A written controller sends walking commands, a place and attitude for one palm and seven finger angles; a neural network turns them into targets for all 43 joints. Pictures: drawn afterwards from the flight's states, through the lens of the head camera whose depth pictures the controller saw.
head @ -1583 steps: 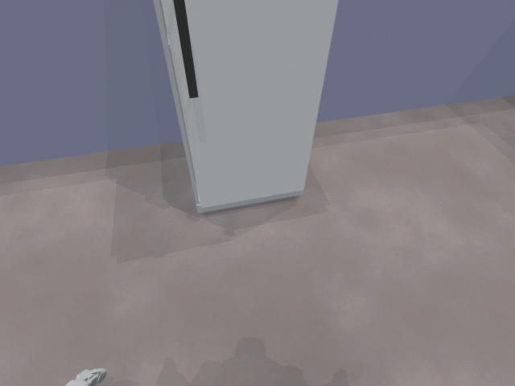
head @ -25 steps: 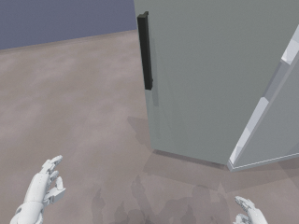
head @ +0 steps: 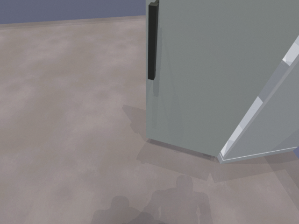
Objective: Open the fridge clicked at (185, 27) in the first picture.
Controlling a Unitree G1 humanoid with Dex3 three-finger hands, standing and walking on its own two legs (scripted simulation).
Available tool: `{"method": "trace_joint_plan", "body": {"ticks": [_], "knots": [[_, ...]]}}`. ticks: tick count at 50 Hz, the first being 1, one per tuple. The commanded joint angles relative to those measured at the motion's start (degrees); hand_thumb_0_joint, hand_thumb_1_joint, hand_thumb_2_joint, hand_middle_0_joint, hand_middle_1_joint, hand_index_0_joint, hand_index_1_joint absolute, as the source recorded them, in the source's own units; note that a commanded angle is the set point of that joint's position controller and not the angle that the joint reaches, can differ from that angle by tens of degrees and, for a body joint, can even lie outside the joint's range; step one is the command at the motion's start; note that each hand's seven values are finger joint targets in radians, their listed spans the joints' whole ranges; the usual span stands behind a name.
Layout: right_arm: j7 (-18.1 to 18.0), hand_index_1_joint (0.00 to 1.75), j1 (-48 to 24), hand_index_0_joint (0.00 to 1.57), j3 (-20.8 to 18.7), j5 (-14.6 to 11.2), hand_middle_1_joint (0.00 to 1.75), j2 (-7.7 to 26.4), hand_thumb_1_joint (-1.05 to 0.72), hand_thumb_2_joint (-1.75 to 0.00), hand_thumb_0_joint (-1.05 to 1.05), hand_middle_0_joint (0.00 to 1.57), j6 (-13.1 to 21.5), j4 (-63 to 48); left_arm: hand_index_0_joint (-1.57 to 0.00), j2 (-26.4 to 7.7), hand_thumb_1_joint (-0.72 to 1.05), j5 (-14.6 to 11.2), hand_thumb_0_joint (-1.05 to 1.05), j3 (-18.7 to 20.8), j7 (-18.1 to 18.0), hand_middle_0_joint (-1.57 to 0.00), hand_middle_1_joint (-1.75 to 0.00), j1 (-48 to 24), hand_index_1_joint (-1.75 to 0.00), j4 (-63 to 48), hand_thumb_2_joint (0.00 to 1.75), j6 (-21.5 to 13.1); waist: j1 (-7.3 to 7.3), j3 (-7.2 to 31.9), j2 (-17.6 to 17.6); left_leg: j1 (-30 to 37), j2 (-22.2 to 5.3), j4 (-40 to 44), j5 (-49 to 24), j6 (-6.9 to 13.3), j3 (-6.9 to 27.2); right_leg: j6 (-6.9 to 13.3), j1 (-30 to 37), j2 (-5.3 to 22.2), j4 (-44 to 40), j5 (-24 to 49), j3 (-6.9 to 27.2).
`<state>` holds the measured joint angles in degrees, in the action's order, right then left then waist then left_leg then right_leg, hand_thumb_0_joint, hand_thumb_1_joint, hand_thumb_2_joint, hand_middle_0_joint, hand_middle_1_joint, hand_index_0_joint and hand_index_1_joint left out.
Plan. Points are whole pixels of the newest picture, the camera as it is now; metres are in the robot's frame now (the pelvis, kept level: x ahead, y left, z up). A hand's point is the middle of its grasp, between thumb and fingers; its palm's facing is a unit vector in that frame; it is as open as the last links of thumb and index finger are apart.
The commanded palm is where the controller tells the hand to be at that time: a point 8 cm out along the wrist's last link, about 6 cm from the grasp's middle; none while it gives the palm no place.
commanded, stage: let the arm hang, fingers relaxed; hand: left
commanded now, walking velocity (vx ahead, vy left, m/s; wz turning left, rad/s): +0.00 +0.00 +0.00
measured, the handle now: (154, 44) +0.74 +0.03 +0.09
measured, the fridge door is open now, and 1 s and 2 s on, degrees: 62 62 62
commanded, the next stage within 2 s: look to check the result in 0.46 s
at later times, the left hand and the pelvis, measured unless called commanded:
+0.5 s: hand out of the picture +0.09 +0.20 -0.16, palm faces -0.02 -0.97 -0.26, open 7.4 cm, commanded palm none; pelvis +0.03 -0.01 +0.01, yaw -1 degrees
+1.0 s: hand out of the picture +0.12 +0.20 -0.15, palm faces -0.02 -0.95 -0.31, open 7.4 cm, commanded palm none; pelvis +0.06 -0.03 +0.01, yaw -1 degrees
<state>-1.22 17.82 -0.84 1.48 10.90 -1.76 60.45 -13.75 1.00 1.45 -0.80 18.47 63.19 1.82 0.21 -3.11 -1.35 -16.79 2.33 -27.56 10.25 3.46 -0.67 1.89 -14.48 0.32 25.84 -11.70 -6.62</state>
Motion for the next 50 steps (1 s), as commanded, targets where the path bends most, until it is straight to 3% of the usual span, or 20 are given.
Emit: {"method": "trace_joint_plan", "body": {"ticks": [1, 13, 18, 24, 30, 37, 42, 50], "knots": [[-0.76, 0.30, -0.29, 0.20, -2.08, 0.08, 0.30, 10.25, -0.90, -0.90, 0.00, 0.20, 2.05, -2.06, -0.20, -6.97, 0.90, 0.28, 0.00, 1.56, -0.12, -0.20, -0.30, -1.82, -0.30, -2.41, 0.90, -2.16, 0.15, -0.06, 0.71, -4.63, -9.10, 12.75, 16.09, 0.91, 12.59, 2.04, 2.40, 4.66, -5.18, -10.06, 8.53], [-0.19, 0.30, -4.83, 0.20, -1.70, -0.14, 0.30, 11.15, -0.90, -0.90, 0.00, 0.20, 2.73, -0.03, -0.20, -8.95, 0.90, 0.23, 0.00, 1.32, -0.14, -0.20, -0.30, -6.19, -0.30, -1.29, 0.90, -2.84, 0.08, -0.87, 0.87, -1.95, -8.55, 13.81, 9.58, -0.19, 10.75, 1.67, 3.51, 6.15, -7.10, -6.45, 9.65], [-0.05, 0.30, -6.57, 0.20, -1.40, -0.32, 0.30, 11.76, -0.90, -0.90, 0.00, 0.20, 3.28, 0.41, -0.20, -10.06, 0.90, 0.06, 0.00, 1.23, -0.11, -0.20, -0.30, -7.92, -0.30, -1.32, 0.90, -3.52, -0.09, 3.21, 0.92, 2.56, -8.23, 11.30, -1.44, -0.61, 8.60, 1.62, 6.19, 7.29, -7.92, -0.30, 9.98], [-0.16, 0.30, -8.51, 0.20, -1.07, -0.49, 0.30, 12.91, -0.90, -0.90, 0.00, 0.20, 3.41, 1.15, -0.20, -10.86, 0.90, -0.21, 0.00, 1.07, -0.19, -0.20, -0.30, -10.49, -0.30, -1.13, 0.90, -3.84, -0.39, 4.43, 0.22, 5.94, -8.76, 10.66, -8.25, -1.19, 7.95, 1.49, 7.87, 7.88, -8.35, 5.54, 9.56], [-0.20, 0.30, -10.11, 0.20, -0.89, -0.51, 0.30, 13.83, -0.90, -0.90, 0.00, 0.20, 3.12, 1.71, -0.20, -11.46, 0.90, -0.30, 0.00, 0.92, -0.11, -0.20, -0.30, -11.51, -0.30, -0.65, 0.90, -3.80, -0.45, 3.15, 0.50, 7.00, -8.82, 11.31, -6.92, -1.51, 7.58, 1.41, 7.79, 7.90, -10.18, 4.59, 9.84], [-0.29, 0.30, -10.31, 0.20, -0.81, -0.61, 0.30, 14.34, -0.90, -0.90, 0.00, 0.20, 3.21, 1.90, -0.20, -12.08, 0.90, -0.32, 0.00, 0.98, -0.22, -0.20, -0.30, -11.73, -0.30, -0.60, 0.90, -3.98, -0.41, 6.26, 0.92, 9.31, -9.16, 10.76, -10.35, -1.48, 6.90, 1.35, 10.42, 8.15, -10.06, 9.61, 9.39], [-0.46, 0.30, -10.34, 0.20, -0.69, -0.67, 0.30, 14.36, -0.90, -0.90, 0.00, 0.20, 3.08, 2.07, -0.20, -12.20, 0.90, -0.38, 0.00, 0.95, -0.36, -0.20, -0.30, -11.78, -0.30, -0.48, 0.90, -3.96, -0.49, 5.96, 2.32, 10.22, -9.28, 10.70, -11.86, -1.63, 6.44, 1.24, 10.85, 8.12, -9.98, 13.09, 9.16], [-0.57, 0.30, -10.14, 0.20, -0.41, -0.59, 0.30, 14.13, -0.90, -0.90, 0.00, 0.20, 2.89, 2.63, -0.20, -11.87, 0.90, -0.51, 0.00, 0.81, -0.41, -0.20, -0.30, -11.72, -0.30, -0.34, 0.90, -3.74, -0.45, 4.23, 1.22, 9.89, -9.34, 11.42, -10.67, -1.87, 6.26, 1.28, 10.83, 8.15, -10.63, 12.12, 9.48]]}}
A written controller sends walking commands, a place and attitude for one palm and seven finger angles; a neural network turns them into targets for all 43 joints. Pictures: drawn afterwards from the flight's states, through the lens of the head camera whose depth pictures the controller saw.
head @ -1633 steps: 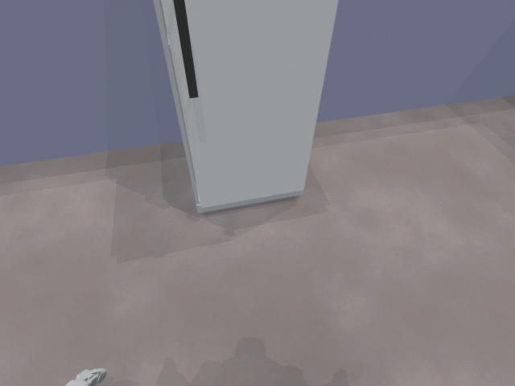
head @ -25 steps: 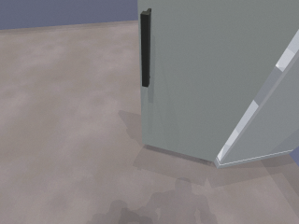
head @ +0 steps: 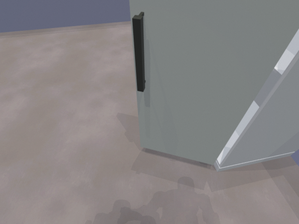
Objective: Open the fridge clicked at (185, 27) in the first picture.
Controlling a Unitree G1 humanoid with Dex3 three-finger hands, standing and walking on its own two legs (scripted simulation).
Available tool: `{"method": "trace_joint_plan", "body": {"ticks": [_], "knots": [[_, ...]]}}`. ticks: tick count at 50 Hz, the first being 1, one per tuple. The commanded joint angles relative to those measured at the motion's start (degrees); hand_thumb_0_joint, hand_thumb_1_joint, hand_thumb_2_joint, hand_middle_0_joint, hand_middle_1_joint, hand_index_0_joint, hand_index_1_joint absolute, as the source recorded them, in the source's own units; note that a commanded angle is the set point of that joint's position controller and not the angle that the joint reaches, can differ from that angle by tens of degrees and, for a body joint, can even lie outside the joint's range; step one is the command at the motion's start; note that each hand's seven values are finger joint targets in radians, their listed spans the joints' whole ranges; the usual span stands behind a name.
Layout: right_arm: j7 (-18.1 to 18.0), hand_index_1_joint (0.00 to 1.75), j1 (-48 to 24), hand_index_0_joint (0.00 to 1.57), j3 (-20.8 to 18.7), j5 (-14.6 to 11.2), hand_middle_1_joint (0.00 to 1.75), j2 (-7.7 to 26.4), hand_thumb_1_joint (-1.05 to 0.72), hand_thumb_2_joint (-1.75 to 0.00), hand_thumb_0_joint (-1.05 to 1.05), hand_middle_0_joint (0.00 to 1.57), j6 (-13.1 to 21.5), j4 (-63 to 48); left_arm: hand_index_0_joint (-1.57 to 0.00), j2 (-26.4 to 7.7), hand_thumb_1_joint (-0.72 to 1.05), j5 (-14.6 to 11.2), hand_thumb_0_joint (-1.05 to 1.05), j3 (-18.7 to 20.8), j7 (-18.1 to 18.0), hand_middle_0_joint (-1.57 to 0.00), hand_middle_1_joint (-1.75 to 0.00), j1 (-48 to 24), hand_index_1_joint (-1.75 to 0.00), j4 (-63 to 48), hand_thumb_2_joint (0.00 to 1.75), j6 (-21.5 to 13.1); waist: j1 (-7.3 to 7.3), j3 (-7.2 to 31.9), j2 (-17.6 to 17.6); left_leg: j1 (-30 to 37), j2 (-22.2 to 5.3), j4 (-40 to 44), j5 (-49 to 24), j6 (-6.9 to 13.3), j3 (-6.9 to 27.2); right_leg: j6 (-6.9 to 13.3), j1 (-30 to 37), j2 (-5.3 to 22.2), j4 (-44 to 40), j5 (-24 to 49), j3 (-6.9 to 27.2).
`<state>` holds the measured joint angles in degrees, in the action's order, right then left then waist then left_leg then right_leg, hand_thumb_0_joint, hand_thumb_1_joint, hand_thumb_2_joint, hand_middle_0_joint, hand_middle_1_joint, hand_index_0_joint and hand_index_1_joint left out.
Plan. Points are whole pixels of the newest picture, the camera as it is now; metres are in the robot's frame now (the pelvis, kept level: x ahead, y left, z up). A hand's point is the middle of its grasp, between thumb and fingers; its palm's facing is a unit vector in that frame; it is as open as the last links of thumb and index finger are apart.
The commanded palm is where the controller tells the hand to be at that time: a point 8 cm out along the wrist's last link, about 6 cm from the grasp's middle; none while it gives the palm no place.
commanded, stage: look to check the result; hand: left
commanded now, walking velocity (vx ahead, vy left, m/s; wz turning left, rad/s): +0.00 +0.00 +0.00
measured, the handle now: (141, 56) +0.68 +0.07 +0.08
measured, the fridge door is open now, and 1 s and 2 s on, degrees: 62 62 62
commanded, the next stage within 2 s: stand and wait in 0.06 s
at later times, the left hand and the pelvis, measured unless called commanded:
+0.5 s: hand out of the picture +0.06 +0.20 -0.17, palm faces +0.00 -0.96 -0.28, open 7.4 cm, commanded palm none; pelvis +0.01 -0.01 +0.00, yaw +0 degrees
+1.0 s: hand out of the picture +0.04 +0.20 -0.17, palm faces -0.01 -0.96 -0.27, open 7.4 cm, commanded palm none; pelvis -0.01 -0.01 +0.00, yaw -1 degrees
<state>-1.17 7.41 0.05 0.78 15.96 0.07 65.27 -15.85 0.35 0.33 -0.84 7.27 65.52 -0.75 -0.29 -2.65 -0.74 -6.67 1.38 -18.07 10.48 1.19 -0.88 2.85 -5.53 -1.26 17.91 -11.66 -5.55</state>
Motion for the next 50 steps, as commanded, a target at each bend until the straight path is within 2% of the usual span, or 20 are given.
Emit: {"method": "trace_joint_plan", "body": {"ticks": [1, 7, 13, 16, 17, 20, 26, 27, 31, 32, 35, 43, 46, 47, 48, 50], "knots": [[-0.59, 0.30, 0.02, 0.20, -1.34, 0.15, 0.30, 9.00, -0.90, -0.90, 0.00, 0.20, 1.05, -2.20, -0.20, -9.74, 0.90, 0.15, 0.00, 1.90, -0.36, -0.20, -0.30, -0.46, -0.30, -2.62, 0.90, -1.16, 0.10, 3.47, 0.91, -0.02, -8.33, 2.00, -10.89, 0.42, 6.49, 0.32, 1.53, 9.64, -2.84, 11.93, 8.44], [-0.75, 0.30, 0.92, 0.20, -1.25, 0.06, 0.30, 8.55, -0.90, -0.90, 0.00, 0.20, 1.06, -2.05, -0.20, -9.81, 0.90, 0.23, 0.00, 2.06, -0.56, -0.20, -0.30, 0.20, -0.30, -2.74, 0.90, -1.33, 0.09, 4.89, 1.54, 0.54, -8.31, 1.22, -12.32, 0.30, 5.84, 0.04, 3.19, 9.77, -2.56, 15.94, 8.18], [-0.90, 0.30, 1.46, 0.20, -1.19, 0.08, 0.30, 7.92, -0.90, -0.90, 0.00, 0.20, 1.00, -1.83, -0.20, -9.04, 0.90, 0.14, 0.00, 2.02, -0.68, -0.20, -0.30, 0.55, -0.30, -2.60, 0.90, -1.26, 0.07, 4.39, 0.97, 0.57, -8.36, 1.25, -12.37, 0.22, 5.59, 0.01, 3.37, 9.88, -2.53, 17.09, 8.32], [-1.00, 0.30, 1.50, 0.20, -1.18, 0.11, 0.30, 7.88, -0.90, -0.90, 0.00, 0.20, 0.95, -1.75, -0.20, -8.88, 0.90, 0.07, 0.00, 2.01, -0.66, -0.20, -0.30, 0.70, -0.30, -2.52, 0.90, -1.21, 0.08, 3.91, 0.38, 0.63, -8.34, 1.30, -11.96, 0.09, 5.59, 0.13, 3.11, 9.70, -2.76, 16.44, 8.49], [-1.03, 0.30, 1.97, 0.20, -1.18, 0.02, 0.30, 7.61, -0.90, -0.90, 0.00, 0.20, 0.98, -1.86, -0.20, -8.98, 0.90, 0.19, 0.00, 2.14, -0.73, -0.20, -0.30, 1.15, -0.30, -2.61, 0.90, -1.28, 0.14, 4.46, 1.36, 0.76, -8.35, 0.94, -12.48, 0.22, 5.48, -0.07, 3.57, 9.63, -2.72, 17.36, 8.17], [-1.09, 0.30, 1.98, 0.20, -1.21, 0.11, 0.30, 7.45, -0.90, -0.90, 0.00, 0.20, 0.89, -1.63, -0.20, -8.34, 0.90, 0.07, 0.00, 2.04, -0.72, -0.20, -0.30, 1.15, -0.30, -2.47, 0.90, -1.14, 0.11, 3.22, 0.41, 0.39, -8.33, 1.30, -11.28, 0.10, 5.53, 0.13, 2.83, 9.74, -2.99, 15.89, 8.46], [-1.14, 0.30, 2.90, 0.20, -1.19, 0.13, 0.30, 7.15, -0.90, -0.90, 0.00, 0.20, 0.80, -1.41, -0.20, -8.26, 0.90, 0.08, 0.00, 2.03, -0.71, -0.20, -0.30, 1.70, -0.30, -2.35, 0.90, -1.16, 0.05, 2.87, 0.94, 0.30, -8.21, 1.25, -10.26, 0.12, 5.24, -0.20, 2.72, 9.52, -3.52, 15.32, 8.71], [-1.17, 0.30, 2.97, 0.20, -1.26, 0.03, 0.30, 6.93, -0.90, -0.90, 0.00, 0.20, 0.77, -1.51, -0.20, -8.52, 0.90, 0.18, 0.00, 2.18, -0.82, -0.20, -0.30, 1.98, -0.30, -2.41, 0.90, -1.20, 0.14, 3.09, 2.09, 0.38, -8.12, 0.75, -10.51, 0.17, 5.00, -0.63, 2.99, 9.54, -3.47, 16.81, 8.40], [-1.12, 0.30, 3.26, 0.20, -1.25, 0.13, 0.30, 6.81, -0.90, -0.90, 0.00, 0.20, 0.66, -1.26, -0.20, -8.06, 0.90, 0.07, 0.00, 2.02, -0.77, -0.20, -0.30, 1.98, -0.30, -2.29, 0.90, -1.11, 0.03, 1.59, 1.21, -0.29, -8.06, 1.24, -8.66, 0.07, 5.03, -0.56, 2.04, 9.40, -4.14, 13.77, 8.92], [-1.14, 0.30, 3.45, 0.20, -1.29, 0.08, 0.30, 6.59, -0.90, -0.90, 0.00, 0.20, 0.62, -1.39, -0.20, -8.06, 0.90, 0.15, 0.00, 2.07, -0.85, -0.20, -0.30, 2.39, -0.30, -2.32, 0.90, -1.14, 0.06, 2.07, 1.95, 0.00, -8.00, 0.79, -8.83, 0.19, 5.00, -0.76, 2.09, 9.45, -4.11, 14.29, 8.63], [-1.09, 0.30, 3.53, 0.20, -1.26, 0.13, 0.30, 6.69, -0.90, -0.90, 0.00, 0.20, 0.64, -1.29, -0.20, -7.86, 0.90, 0.03, 0.00, 1.92, -0.73, -0.20, -0.30, 2.27, -0.30, -2.24, 0.90, -1.11, 0.05, 2.19, 0.42, -0.11, -8.13, 1.14, -8.36, 0.10, 5.18, -0.33, 2.08, 9.47, -4.15, 12.71, 8.95], [-1.09, 0.30, 4.10, 0.20, -1.37, 0.05, 0.30, 6.46, -0.90, -0.90, 0.00, 0.20, 0.61, -1.13, -0.20, -8.01, 0.90, 0.07, 0.00, 1.95, -0.76, -0.20, -0.30, 2.45, -0.30, -2.13, 0.90, -1.16, 0.00, 1.81, 1.36, -0.52, -7.99, 1.15, -7.31, 0.14, 4.99, -0.74, 1.82, 9.47, -4.48, 11.74, 8.94], [-1.05, 0.30, 3.70, 0.20, -1.37, 0.14, 0.30, 6.72, -0.90, -0.90, 0.00, 0.20, 0.63, -1.20, -0.20, -7.81, 0.90, 0.04, 0.00, 1.89, -0.64, -0.20, -0.30, 2.22, -0.30, -2.11, 0.90, -1.13, -0.04, 0.71, 0.27, -0.74, -8.17, 1.73, -6.85, 0.14, 5.48, -0.09, 0.84, 9.26, -4.72, 9.38, 9.22], [-1.05, 0.30, 3.89, 0.20, -1.38, 0.08, 0.30, 6.76, -0.90, -0.90, 0.00, 0.20, 0.64, -1.26, -0.20, -8.09, 0.90, 0.16, 0.00, 2.00, -0.67, -0.20, -0.30, 2.37, -0.30, -2.16, 0.90, -1.19, 0.00, 1.32, 1.15, -0.54, -8.27, 1.45, -7.34, 0.23, 5.59, -0.12, 1.14, 9.15, -4.74, 9.49, 8.91], [-1.01, 0.30, 3.86, 0.20, -1.38, 0.10, 0.30, 6.79, -0.90, -0.90, 0.00, 0.20, 0.69, -1.23, -0.20, -7.98, 0.90, 0.10, 0.00, 1.88, -0.62, -0.20, -0.30, 2.12, -0.30, -2.19, 0.90, -1.14, -0.06, 1.12, 0.08, -0.67, -8.37, 1.86, -7.25, 0.19, 5.70, 0.12, 1.03, 9.21, -4.60, 8.87, 9.07], [-1.00, 0.30, 3.61, 0.20, -1.39, 0.15, 0.30, 7.04, -0.90, -0.90, 0.00, 0.20, 0.77, -1.19, -0.20, -7.90, 0.90, 0.07, 0.00, 1.87, -0.56, -0.20, -0.30, 2.20, -0.30, -2.17, 0.90, -1.18, 0.03, 1.21, 0.27, -0.59, -8.42, 2.02, -7.22, 0.26, 5.87, 0.23, 1.00, 9.09, -4.68, 8.37, 9.17]]}}
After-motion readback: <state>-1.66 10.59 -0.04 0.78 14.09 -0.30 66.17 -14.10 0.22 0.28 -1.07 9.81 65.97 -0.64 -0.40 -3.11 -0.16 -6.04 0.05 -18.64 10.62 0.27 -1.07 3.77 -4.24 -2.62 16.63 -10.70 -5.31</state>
